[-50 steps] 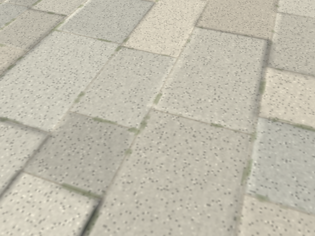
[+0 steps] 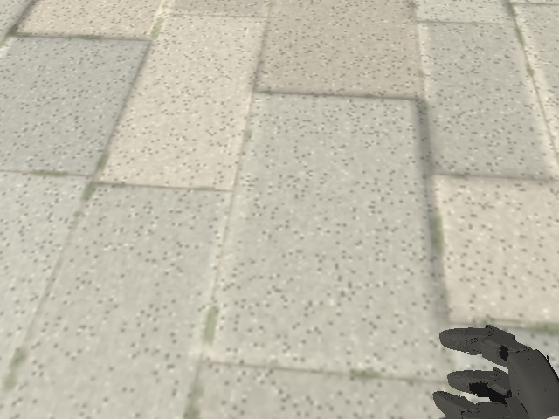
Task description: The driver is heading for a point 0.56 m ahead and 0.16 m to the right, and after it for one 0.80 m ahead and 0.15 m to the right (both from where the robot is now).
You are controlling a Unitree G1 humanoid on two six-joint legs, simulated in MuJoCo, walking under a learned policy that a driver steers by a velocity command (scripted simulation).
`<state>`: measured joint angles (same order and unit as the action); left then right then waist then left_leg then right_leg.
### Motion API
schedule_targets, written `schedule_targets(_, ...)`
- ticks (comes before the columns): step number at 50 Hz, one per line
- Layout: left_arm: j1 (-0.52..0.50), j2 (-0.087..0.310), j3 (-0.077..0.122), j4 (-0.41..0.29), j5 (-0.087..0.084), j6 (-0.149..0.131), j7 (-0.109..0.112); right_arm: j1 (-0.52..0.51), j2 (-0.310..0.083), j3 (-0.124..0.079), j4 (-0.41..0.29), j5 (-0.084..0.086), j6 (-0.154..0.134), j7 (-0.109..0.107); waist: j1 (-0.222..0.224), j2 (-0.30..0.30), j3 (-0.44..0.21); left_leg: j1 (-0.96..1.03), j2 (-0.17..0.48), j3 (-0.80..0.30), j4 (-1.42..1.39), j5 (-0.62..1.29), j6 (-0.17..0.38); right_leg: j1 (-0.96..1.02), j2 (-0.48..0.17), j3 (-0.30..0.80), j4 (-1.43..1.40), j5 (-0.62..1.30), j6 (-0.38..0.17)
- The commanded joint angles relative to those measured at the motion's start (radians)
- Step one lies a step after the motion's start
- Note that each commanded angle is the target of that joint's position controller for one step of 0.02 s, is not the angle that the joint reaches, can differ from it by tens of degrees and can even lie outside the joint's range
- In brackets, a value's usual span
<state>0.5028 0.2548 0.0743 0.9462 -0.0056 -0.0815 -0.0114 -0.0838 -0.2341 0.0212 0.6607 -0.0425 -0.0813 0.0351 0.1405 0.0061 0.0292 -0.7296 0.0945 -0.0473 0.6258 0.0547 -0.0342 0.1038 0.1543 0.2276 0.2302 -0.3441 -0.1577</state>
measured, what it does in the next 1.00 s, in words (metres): walks ahead, turning right: left foot, then right foot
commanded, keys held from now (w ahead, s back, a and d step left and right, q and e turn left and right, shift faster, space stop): w+e+shift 0.42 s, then e+shift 0.22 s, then q+shift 0.04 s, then shift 0.32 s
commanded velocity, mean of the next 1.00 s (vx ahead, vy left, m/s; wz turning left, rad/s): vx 0.63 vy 0.00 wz -0.77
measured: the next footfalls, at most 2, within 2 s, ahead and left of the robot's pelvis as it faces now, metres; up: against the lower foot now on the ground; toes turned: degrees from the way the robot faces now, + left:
left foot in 0.08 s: +0.30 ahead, +0.15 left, +0.00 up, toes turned -8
right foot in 0.54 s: +0.64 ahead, -0.16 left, +0.00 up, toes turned -33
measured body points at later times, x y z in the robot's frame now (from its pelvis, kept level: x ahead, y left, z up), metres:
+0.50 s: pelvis +0.45 -0.03 -0.02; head +0.48 -0.05 +0.42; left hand +0.80 +0.03 -0.06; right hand +0.26 -0.24 -0.15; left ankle +0.27 +0.16 -0.72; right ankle +0.60 -0.16 -0.71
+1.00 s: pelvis +0.73 -0.16 -0.02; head +0.74 -0.19 +0.43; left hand +1.01 -0.05 -0.12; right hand +0.70 -0.48 -0.09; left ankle +0.90 -0.18 -0.73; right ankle +0.61 -0.15 -0.71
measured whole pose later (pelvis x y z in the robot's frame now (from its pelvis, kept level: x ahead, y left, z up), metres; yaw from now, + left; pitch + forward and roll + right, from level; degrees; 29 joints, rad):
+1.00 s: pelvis +0.73 -0.16 -0.02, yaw -47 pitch +2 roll +1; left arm 0.21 0.28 0.06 0.72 -0.01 0.00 0.03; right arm 0.10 -0.25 -0.03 0.61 -0.04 -0.10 0.00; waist 0.04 0.01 0.03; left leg -0.50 -0.03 0.01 0.54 -0.05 0.02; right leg -0.27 0.18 0.18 0.82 -0.49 -0.05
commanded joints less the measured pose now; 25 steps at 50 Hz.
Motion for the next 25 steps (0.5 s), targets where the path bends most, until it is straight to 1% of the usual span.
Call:
schedule_targets(1, -0.044, 0.2, 0.043, -0.07, -0.008, -0.011, 0.015, -0.008, -0.118, -0.031, -0.077, 0.011, -0.01, -0.015, -0.087, -0.057, -0.011, 0.375, -0.109, 0.056, -0.129, 0.02, 0.026, -0.19, -0.185, 0.141, 0.069, 0.874, -0.028)
schedule_targets(2, -0.057, 0.233, 0.05, -0.077, -0.002, -0.013, 0.016, 0.097, -0.165, -0.051, -0.052, 0.016, -0.012, -0.029, -0.137, -0.065, -0.097, 0.518, -0.134, 0.044, -0.12, -0.049, 0.037, -0.166, -0.186, 0.148, 0.206, 0.999, -0.002)
schedule_targets(3, -0.103, 0.277, 0.06, -0.089, 0.006, -0.016, 0.012, 0.269, -0.212, -0.073, -0.015, 0.026, -0.015, -0.046, -0.241, -0.075, -0.189, 0.705, -0.118, 0.036, -0.117, -0.117, 0.045, -0.203, -0.174, 0.148, 0.409, 1.003, 0.012)
schedule_targets(4, -0.159, 0.246, 0.054, -0.109, 0.015, -0.025, 0.004, 0.484, -0.271, -0.099, 0.033, 0.018, -0.016, -0.071, -0.348, -0.062, -0.287, 0.949, -0.035, -0.014, -0.071, -0.247, 0.057, -0.338, -0.131, 0.123, 0.661, 0.862, 0.021)
schedule_targets(5, -0.133, 0.067, 0.012, -0.144, 0.002, -0.03, 0.005, 0.62, -0.325, -0.118, 0.054, -0.03, -0.018, -0.086, -0.336, 0.163, -0.396, 1.191, 0.245, -0.316, -0.102, -0.571, 0.097, -0.589, -0.046, 0.025, 1.019, 0.11, 0.023)
schedule_targets(6, -0.025, 0.056, -0.009, -0.209, -0.044, -0.022, 0.01, 0.514, -0.363, -0.13, 0.044, -0.037, -0.014, -0.065, -0.206, 0.431, -0.485, 1.211, 0.418, -0.847, -0.324, -0.703, 0.181, -0.781, -0.026, -0.07, 1.196, -0.144, 0.033)
schedule_targets(7, -0.106, 0.13, -0.003, -0.172, -0.01, 0.0, 0.021, 0.386, -0.229, -0.115, 0.013, -0.025, -0.008, -0.054, -0.21, 0.224, -0.318, 1.05, 0.341, -0.736, -0.355, -0.843, 0.18, -0.837, -0.123, -0.093, 1.202, -0.013, 0.023)
schedule_targets(8, -0.171, 0.142, 0.002, -0.173, 0.011, 0.013, 0.009, 0.338, -0.147, -0.096, 0.016, -0.016, -0.006, -0.049, -0.206, 0.093, -0.184, 0.902, 0.294, -0.542, -0.354, -0.716, 0.172, -0.834, -0.16, -0.119, 1.156, 0.062, 0.032)
schedule_targets(9, -0.216, 0.133, 0.003, -0.178, 0.024, 0.025, -0.005, 0.345, -0.123, -0.09, 0.039, -0.021, -0.006, -0.047, -0.201, 0.016, -0.118, 0.805, 0.26, -0.416, -0.368, -0.545, 0.159, -0.817, -0.187, -0.129, 1.129, 0.073, 0.039)
schedule_targets(10, -0.251, 0.108, 0.0, -0.202, 0.038, 0.038, -0.022, 0.378, -0.111, -0.083, 0.074, -0.019, -0.011, -0.051, -0.186, 0.021, -0.069, 0.74, 0.226, -0.304, -0.381, -0.441, 0.146, -0.818, -0.211, -0.132, 1.115, 0.074, 0.042)
schedule_targets(11, -0.258, 0.078, -0.008, -0.222, 0.042, 0.053, -0.034, 0.403, -0.095, -0.078, 0.107, -0.01, -0.02, -0.046, -0.164, 0.061, -0.041, 0.695, 0.217, -0.225, -0.393, -0.373, 0.135, -0.821, -0.234, -0.137, 1.105, 0.075, 0.047)
schedule_targets(12, -0.292, 0.056, -0.017, -0.249, 0.041, 0.066, -0.042, 0.426, -0.079, -0.075, 0.133, 0.005, -0.03, -0.038, -0.156, 0.073, -0.02, 0.68, 0.208, -0.16, -0.409, -0.306, 0.121, -0.848, -0.255, -0.144, 1.103, 0.08, 0.046)
schedule_targets(13, -0.326, 0.044, -0.024, -0.277, 0.041, 0.076, -0.049, 0.434, -0.076, -0.074, 0.149, 0.017, -0.038, -0.031, -0.145, 0.073, -0.004, 0.667, 0.208, -0.094, -0.426, -0.24, 0.109, -0.878, -0.268, -0.152, 1.094, 0.095, 0.048)
schedule_targets(14, -0.361, 0.043, -0.03, -0.303, 0.042, 0.08, -0.056, 0.431, -0.079, -0.074, 0.155, 0.022, -0.044, -0.026, -0.138, 0.071, 0.008, 0.643, 0.2, -0.027, -0.446, -0.173, 0.1, -0.889, -0.273, -0.167, 1.076, 0.136, 0.05)
schedule_targets(15, -0.396, 0.044, -0.036, -0.329, 0.042, 0.081, -0.063, 0.418, -0.085, -0.074, 0.157, 0.022, -0.05, -0.024, -0.126, 0.072, 0.022, 0.612, 0.183, 0.046, -0.466, -0.107, 0.091, -0.884, -0.272, -0.183, 1.039, 0.193, 0.052)
schedule_targets(16, -0.424, 0.049, -0.04, -0.351, 0.039, 0.081, -0.068, 0.398, -0.097, -0.075, 0.156, 0.018, -0.056, -0.025, -0.11, 0.078, 0.042, 0.583, 0.167, 0.113, -0.484, -0.058, 0.084, -0.874, -0.273, -0.195, 0.988, 0.25, 0.052)
schedule_targets(17, -0.456, 0.06, -0.042, -0.368, 0.034, 0.082, -0.072, 0.386, -0.111, -0.077, 0.156, 0.015, -0.06, -0.026, -0.102, 0.07, 0.065, 0.569, 0.153, 0.168, -0.501, -0.017, 0.078, -0.865, -0.269, -0.211, 0.915, 0.297, 0.051)
schedule_targets(18, -0.495, 0.071, -0.044, -0.382, 0.032, 0.083, -0.078, 0.399, -0.124, -0.079, 0.162, 0.015, -0.063, -0.027, -0.109, 0.048, 0.087, 0.57, 0.134, 0.217, -0.523, 0.032, 0.071, -0.844, -0.257, -0.253, 0.824, 0.335, 0.044)
schedule_targets(19, -0.533, 0.074, -0.048, -0.391, 0.034, 0.082, -0.084, 0.424, -0.136, -0.081, 0.173, 0.016, -0.063, -0.03, -0.12, 0.026, 0.109, 0.584, 0.114, 0.265, -0.536, 0.104, 0.062, -0.815, -0.24, -0.302, 0.737, 0.361, 0.033)
schedule_targets(20, -0.55, 0.066, -0.053, -0.388, 0.031, 0.082, -0.088, 0.451, -0.15, -0.083, 0.181, 0.014, -0.061, -0.032, -0.131, 0.014, 0.112, 0.613, 0.094, 0.315, -0.527, 0.232, 0.047, -0.78, -0.213, -0.348, 0.679, 0.37, 0.016)
schedule_targets(21, -0.575, 0.057, -0.059, -0.404, 0.034, 0.078, -0.092, 0.473, -0.184, -0.087, 0.182, 0.013, -0.061, -0.035, -0.126, 0.033, 0.126, 0.637, 0.12, 0.334, -0.493, 0.426, 0.04, -0.74, -0.202, -0.38, 0.604, 0.364, -0.004)
schedule_targets(22, -0.571, 0.071, -0.057, -0.395, 0.042, 0.072, -0.09, 0.488, -0.198, -0.09, 0.184, 0.018, -0.053, -0.042, -0.119, 0.028, 0.118, 0.693, 0.116, 0.349, -0.425, 0.687, 0.035, -0.697, -0.15, -0.429, 0.557, 0.354, -0.013)
schedule_targets(23, -0.523, 0.084, -0.052, -0.374, 0.049, 0.065, -0.084, 0.506, -0.223, -0.096, 0.18, 0.024, -0.041, -0.052, -0.097, 0.045, 0.076, 0.739, 0.116, 0.35, -0.322, 0.867, 0.032, -0.626, -0.099, -0.457, 0.513, 0.334, -0.017)
schedule_targets(24, -0.412, 0.108, -0.04, -0.339, 0.052, 0.056, -0.075, 0.498, -0.257, -0.104, 0.17, 0.027, -0.024, -0.062, -0.038, 0.06, 0.003, 0.739, 0.132, 0.339, -0.155, 0.96, 0.032, -0.485, -0.056, -0.45, 0.477, 0.314, -0.024)
schedule_targets(25, -0.229, 0.14, -0.02, -0.286, 0.053, 0.047, -0.063, 0.472, -0.282, -0.111, 0.157, 0.031, -0.009, -0.067, 0.045, 0.07, -0.093, 0.683, 0.16, 0.318, 0.088, 0.969, 0.04, -0.27, -0.028, -0.406, 0.445, 0.324, -0.049)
